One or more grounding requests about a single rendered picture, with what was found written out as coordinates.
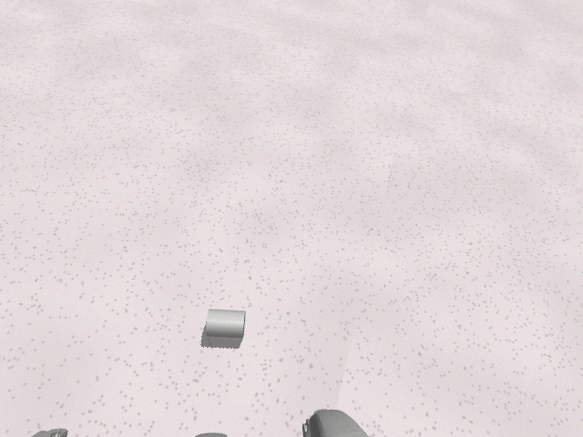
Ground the can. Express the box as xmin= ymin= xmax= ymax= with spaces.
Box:
xmin=206 ymin=309 xmax=245 ymax=338

